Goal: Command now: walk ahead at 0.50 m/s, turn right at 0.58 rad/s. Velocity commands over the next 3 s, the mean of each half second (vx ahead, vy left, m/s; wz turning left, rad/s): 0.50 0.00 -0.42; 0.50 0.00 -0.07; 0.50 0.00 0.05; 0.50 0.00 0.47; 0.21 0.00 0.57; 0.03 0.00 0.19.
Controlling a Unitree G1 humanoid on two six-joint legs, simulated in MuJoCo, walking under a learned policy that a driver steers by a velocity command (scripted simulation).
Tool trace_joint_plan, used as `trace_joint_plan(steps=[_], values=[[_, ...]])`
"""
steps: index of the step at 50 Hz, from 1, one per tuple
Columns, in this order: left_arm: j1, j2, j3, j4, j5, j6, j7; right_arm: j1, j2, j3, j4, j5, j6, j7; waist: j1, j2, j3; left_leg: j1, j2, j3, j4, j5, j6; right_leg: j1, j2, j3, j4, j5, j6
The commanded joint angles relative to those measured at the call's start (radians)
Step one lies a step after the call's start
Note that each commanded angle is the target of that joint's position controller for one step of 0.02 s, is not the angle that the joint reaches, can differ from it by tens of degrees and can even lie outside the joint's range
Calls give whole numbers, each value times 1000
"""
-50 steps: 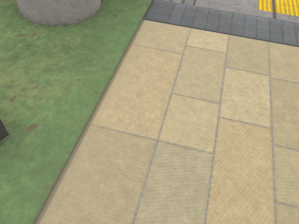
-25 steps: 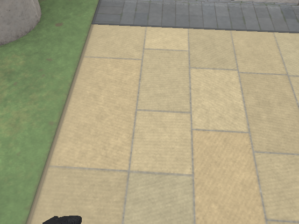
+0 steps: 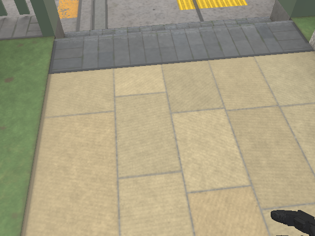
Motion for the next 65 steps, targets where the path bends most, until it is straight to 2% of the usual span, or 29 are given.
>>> trace_joint_plan(steps=[1,2,3,4,7,14,18,21,23,24,25,26,27,28,29,31,35,41,46,49,51,52,53,54,55,56,58,60,65], values=[[79,5,-23,-138,-21,-27,0,375,-295,-91,26,-9,3,-4,-122,378,-354,844,471,-743,-125,-330,269,-610,-4,-62,601,-151,12],[60,112,-3,-107,-33,-22,4,325,-182,-67,-5,5,9,-3,-143,226,-250,770,449,-707,-151,-490,238,-702,-86,-33,719,-82,25],[-40,148,7,-119,-22,-14,2,282,-129,-53,-18,8,17,-7,-162,123,-134,638,402,-523,-159,-429,190,-712,-119,-66,736,13,31],[-83,131,7,-129,-10,-11,4,234,-120,-46,-23,-1,24,-6,-139,59,-76,515,354,-408,-184,-307,168,-669,-152,-88,709,85,35],[-98,74,5,-154,-15,0,-11,204,-97,-39,-4,-9,22,-5,-95,103,-10,353,279,-202,-257,-113,163,-595,-210,-113,631,169,34],[-220,19,-20,-215,-2,-3,-22,261,-152,-55,47,5,20,-1,-109,59,14,367,256,15,-305,127,187,-611,-204,-143,313,395,51],[-369,1,-36,-260,-4,-19,-49,331,-185,-55,78,25,38,-1,-162,59,56,403,259,60,-298,102,170,-548,-182,-231,96,470,37],[-418,24,-31,-292,-9,-24,-62,373,-208,-59,105,36,58,-1,-157,84,70,495,306,49,-257,178,157,-530,-160,-251,14,368,5],[-344,65,-12,-281,-1,-26,-62,361,-231,-62,111,40,70,-6,-90,112,16,524,304,78,-137,446,133,-378,-110,-286,-46,316,-34],[-208,101,10,-240,3,-25,-57,352,-228,-58,113,41,75,-9,-11,101,-65,490,269,122,22,576,109,-175,-74,-312,-99,371,-64],[-49,160,37,-196,9,-19,-44,353,-199,-45,101,29,71,-14,57,74,-173,326,228,153,240,467,71,109,-129,-241,-60,424,-99],[65,275,59,-182,29,-13,-29,415,-91,-8,52,1,51,-6,43,-157,-325,-85,93,169,648,-47,5,504,-410,205,-71,364,-241],[83,239,46,-181,16,-13,-30,419,-107,-6,69,10,24,2,42,-215,-454,-223,19,-4,834,-545,1,555,-518,526,-227,333,-314],[27,183,24,-178,16,-17,-36,342,-178,-30,43,44,16,9,37,-151,-307,-324,80,-36,893,-502,9,450,-478,380,-239,322,-266],[-33,146,13,-178,10,-19,-37,279,-166,-25,26,49,15,9,12,-119,-183,-332,122,-8,854,-420,16,297,-426,220,-250,373,-230],[-139,85,-5,-181,15,-29,-46,274,-152,-33,34,20,34,0,-65,-82,-73,-227,179,-6,732,-305,7,47,-342,56,-319,472,-191],[-160,102,4,-150,18,-57,-44,289,-100,-26,37,11,74,-6,-116,-75,-29,-176,184,-3,628,-173,-26,-85,-319,-46,-427,521,-212],[-83,137,13,-89,11,-47,-19,83,-66,-10,-19,10,58,10,-49,-57,39,-191,146,20,247,123,-29,-46,-285,-156,-452,478,-163],[-13,164,22,-30,-4,-31,-13,-28,-86,-9,-71,19,47,35,-13,-62,71,-196,114,23,102,71,7,86,-347,-134,-393,448,-145],[-27,178,28,-14,-7,-17,-6,23,-116,-20,-70,16,39,43,-54,-85,37,-101,82,51,56,-38,49,153,-364,-127,-302,608,-114],[-38,145,13,-15,2,-7,-1,262,-186,-59,-3,9,38,29,-168,-57,-122,257,50,83,46,-14,102,80,-271,-205,2,817,-62],[15,81,-14,-39,30,-13,1,419,-278,-81,18,-1,41,20,-193,105,-286,586,270,-178,87,35,190,-166,-188,-259,356,511,-12],[114,-2,-37,-41,13,-35,-8,455,-302,-83,35,2,46,28,-145,343,-381,828,415,-643,-89,-233,320,-512,-27,-188,627,-106,36],[22,110,-14,-36,-10,-51,-14,437,-211,-60,25,19,45,28,-188,210,-307,786,394,-647,-154,-395,281,-629,-84,-94,728,-106,23],[-77,141,-5,-69,-25,-58,-18,364,-179,-48,13,18,45,25,-179,146,-176,657,368,-510,-168,-373,241,-679,-135,-126,721,-9,10],[-125,129,-8,-77,-13,-57,-13,298,-159,-40,0,9,47,24,-151,63,-103,518,334,-408,-187,-276,225,-646,-182,-151,677,79,10],[-111,107,-4,-75,3,-42,-10,234,-119,-28,-9,-10,42,25,-89,87,-52,344,276,-290,-241,-136,218,-537,-234,-146,586,176,17],[-80,76,-8,-62,4,-24,-7,233,-122,-30,1,-3,32,24,-66,92,-45,289,256,-215,-286,-61,231,-499,-241,-158,538,204,32],[-214,48,-17,-98,15,-20,-6,290,-159,-42,37,5,36,3,-93,54,8,316,233,-88,-331,73,222,-584,-246,-176,293,423,73]])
